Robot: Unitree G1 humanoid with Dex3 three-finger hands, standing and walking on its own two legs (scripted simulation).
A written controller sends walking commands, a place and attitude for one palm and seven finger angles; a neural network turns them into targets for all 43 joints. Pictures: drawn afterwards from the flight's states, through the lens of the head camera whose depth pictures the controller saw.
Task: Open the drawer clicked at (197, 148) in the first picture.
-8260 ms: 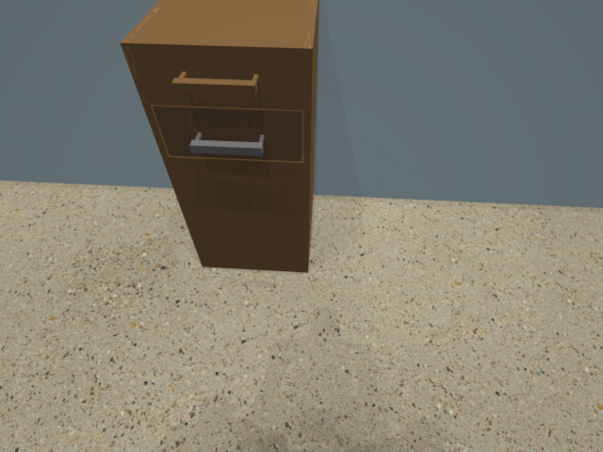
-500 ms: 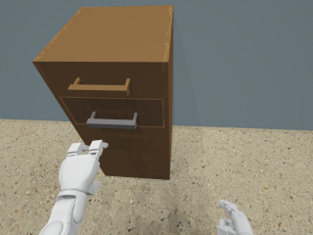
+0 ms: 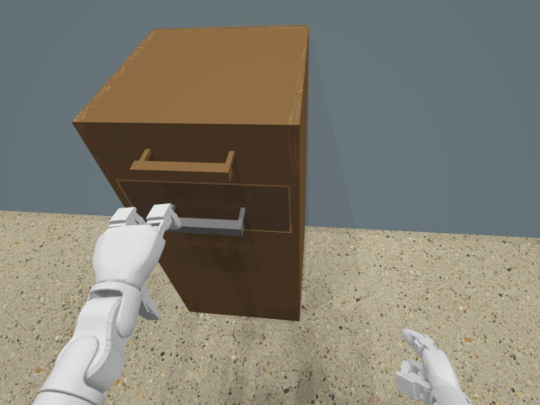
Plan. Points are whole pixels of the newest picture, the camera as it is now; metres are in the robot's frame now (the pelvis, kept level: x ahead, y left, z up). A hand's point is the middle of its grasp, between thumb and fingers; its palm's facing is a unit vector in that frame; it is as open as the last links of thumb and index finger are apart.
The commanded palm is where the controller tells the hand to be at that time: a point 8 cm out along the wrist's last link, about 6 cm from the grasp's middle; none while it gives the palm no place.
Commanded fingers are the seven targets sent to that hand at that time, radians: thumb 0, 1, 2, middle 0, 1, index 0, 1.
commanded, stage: raise the hand with hooked fingers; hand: left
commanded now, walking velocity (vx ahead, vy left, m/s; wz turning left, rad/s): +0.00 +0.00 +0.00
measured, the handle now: (204, 218) +0.51 +0.24 -0.11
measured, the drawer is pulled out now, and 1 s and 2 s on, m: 0.00 0.00 0.00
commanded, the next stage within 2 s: move the hooked fingers above the handle in 0.58 s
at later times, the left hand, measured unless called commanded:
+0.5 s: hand (145, 247) +0.30 +0.24 +0.07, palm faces +0.03 -0.08 -1.00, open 13.9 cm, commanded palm +0.28 +0.24 +0.13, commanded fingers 0.00 -0.50 0.30 -0.30 -1.20 -0.30 -1.20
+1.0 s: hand (153, 247) +0.32 +0.24 +0.05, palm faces +0.00 -0.07 -1.00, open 13.9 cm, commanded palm +0.31 +0.25 +0.10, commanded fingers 0.00 -0.50 0.30 -0.30 -1.20 -0.30 -1.20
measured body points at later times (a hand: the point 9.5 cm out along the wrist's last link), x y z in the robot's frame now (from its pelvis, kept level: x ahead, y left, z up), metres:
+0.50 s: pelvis +0.00 +0.00 +0.01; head +0.04 -0.03 +0.45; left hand +0.30 +0.24 +0.13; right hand +0.18 -0.23 -0.12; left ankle -0.03 +0.10 -0.73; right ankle +0.02 -0.11 -0.73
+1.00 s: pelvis +0.00 +0.00 +0.00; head +0.03 -0.03 +0.45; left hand +0.31 +0.24 +0.11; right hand +0.19 -0.23 -0.12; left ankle -0.03 +0.10 -0.73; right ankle +0.02 -0.11 -0.73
